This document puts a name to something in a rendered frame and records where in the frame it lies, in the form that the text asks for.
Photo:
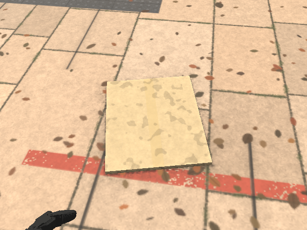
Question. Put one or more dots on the left robot hand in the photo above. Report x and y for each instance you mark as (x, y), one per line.
(50, 220)

